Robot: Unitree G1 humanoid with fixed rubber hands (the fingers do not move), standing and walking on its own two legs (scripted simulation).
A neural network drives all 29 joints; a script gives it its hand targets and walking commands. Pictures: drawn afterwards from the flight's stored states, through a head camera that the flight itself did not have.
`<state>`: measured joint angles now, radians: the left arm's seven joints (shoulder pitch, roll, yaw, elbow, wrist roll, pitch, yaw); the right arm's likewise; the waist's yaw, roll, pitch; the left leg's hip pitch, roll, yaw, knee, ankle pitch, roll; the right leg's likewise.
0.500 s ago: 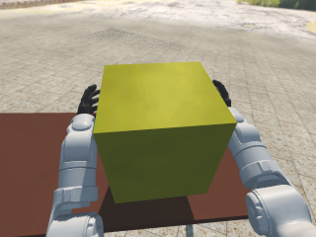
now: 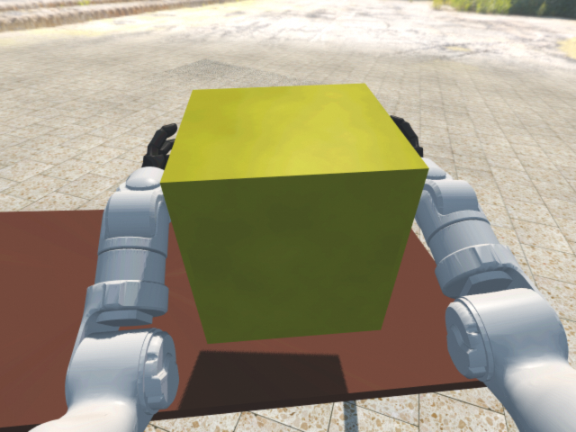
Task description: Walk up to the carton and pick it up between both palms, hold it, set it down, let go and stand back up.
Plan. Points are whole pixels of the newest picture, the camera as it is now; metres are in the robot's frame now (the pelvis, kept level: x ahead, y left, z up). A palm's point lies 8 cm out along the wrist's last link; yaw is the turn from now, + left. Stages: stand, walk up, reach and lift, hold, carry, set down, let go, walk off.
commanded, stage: reach and lift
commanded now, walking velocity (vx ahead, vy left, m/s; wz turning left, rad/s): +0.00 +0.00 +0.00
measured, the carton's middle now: (287, 211) +0.38 +0.01 +0.21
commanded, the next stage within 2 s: hold in 1.08 s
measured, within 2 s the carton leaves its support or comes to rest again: neither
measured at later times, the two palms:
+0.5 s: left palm (171, 140) +0.39 +0.16 +0.30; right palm (427, 151) +0.39 -0.17 +0.29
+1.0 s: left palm (164, 128) +0.39 +0.17 +0.32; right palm (432, 129) +0.38 -0.17 +0.33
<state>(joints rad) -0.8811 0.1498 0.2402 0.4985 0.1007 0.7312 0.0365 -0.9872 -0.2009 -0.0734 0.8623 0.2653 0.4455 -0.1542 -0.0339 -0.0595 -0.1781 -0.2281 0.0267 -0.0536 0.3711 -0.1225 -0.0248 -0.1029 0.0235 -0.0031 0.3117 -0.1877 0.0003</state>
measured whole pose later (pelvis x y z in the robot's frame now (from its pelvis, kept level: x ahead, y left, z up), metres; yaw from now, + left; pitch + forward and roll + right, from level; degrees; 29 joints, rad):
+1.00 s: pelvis +0.01 +0.00 +0.00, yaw -1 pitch +0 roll -2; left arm -1.10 0.22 0.29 0.63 0.08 0.90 0.01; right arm -1.21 -0.28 0.01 0.97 0.43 0.64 -0.22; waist -0.08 -0.02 -0.23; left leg -0.25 0.04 -0.05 0.40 -0.15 -0.03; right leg -0.10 0.03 0.00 0.29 -0.18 0.00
